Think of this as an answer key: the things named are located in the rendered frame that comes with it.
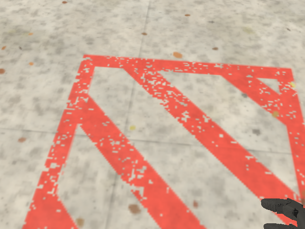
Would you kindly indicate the robot right hand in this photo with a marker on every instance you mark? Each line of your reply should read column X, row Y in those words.
column 289, row 208

